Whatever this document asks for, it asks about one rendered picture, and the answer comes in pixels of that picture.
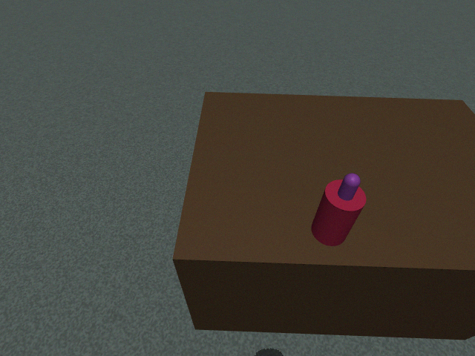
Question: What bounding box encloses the bottle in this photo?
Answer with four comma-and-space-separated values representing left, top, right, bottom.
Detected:
311, 173, 366, 246

